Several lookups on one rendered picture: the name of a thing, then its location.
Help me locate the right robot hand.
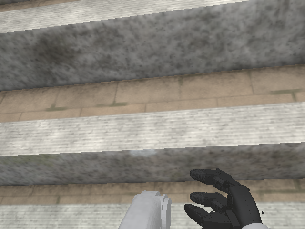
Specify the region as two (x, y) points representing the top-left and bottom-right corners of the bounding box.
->
(184, 168), (264, 229)

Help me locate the robot left thigh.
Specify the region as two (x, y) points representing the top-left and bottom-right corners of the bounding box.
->
(118, 190), (172, 229)

